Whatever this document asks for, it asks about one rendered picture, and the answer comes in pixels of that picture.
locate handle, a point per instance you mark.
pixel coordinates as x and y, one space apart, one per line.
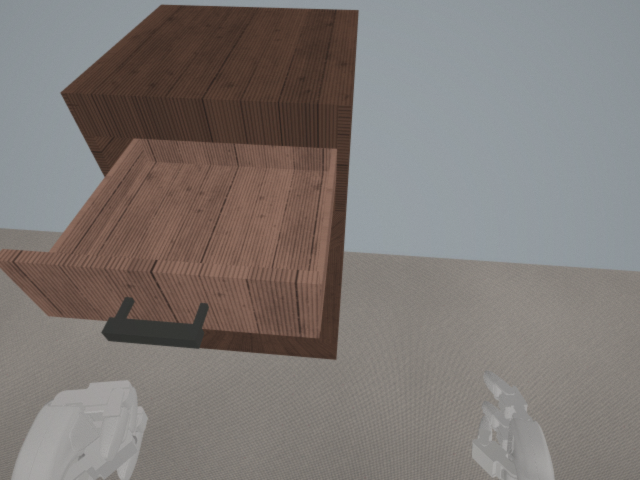
120 329

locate drawer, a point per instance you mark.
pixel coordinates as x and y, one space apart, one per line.
244 228

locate cabinet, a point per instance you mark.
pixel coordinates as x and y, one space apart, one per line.
241 75

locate robot left hand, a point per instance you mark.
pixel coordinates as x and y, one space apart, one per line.
99 421

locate robot right hand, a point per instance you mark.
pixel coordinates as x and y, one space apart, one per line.
520 437

